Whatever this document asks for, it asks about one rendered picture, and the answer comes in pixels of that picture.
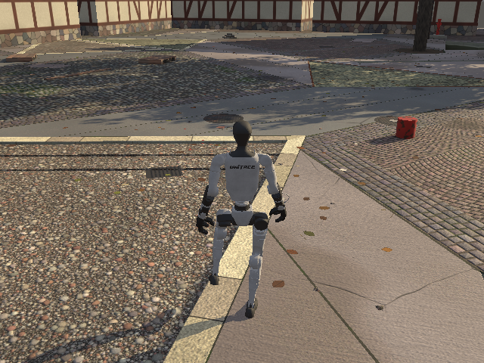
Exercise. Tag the robot right upper arm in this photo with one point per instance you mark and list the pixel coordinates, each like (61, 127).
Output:
(270, 174)

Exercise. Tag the robot head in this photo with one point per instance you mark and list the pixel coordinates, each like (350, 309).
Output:
(242, 131)

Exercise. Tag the robot left forearm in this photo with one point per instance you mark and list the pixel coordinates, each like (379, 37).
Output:
(205, 205)

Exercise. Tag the robot right forearm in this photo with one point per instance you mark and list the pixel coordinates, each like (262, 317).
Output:
(278, 199)

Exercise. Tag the robot left upper arm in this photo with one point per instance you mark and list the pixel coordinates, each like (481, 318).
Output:
(214, 174)

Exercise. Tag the robot right foot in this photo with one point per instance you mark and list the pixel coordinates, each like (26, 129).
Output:
(251, 311)

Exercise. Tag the right robot hand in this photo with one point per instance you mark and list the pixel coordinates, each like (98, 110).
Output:
(283, 213)

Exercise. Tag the left robot hand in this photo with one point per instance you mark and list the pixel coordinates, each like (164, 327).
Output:
(202, 222)

